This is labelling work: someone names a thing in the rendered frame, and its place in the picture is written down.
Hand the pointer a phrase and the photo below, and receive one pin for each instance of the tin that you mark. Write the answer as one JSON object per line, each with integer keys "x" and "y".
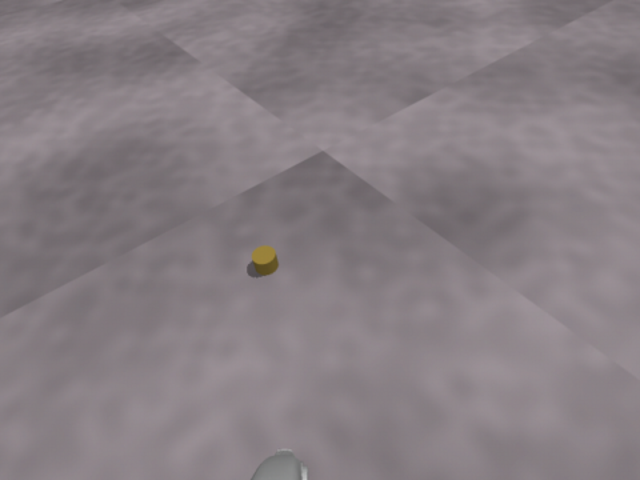
{"x": 265, "y": 260}

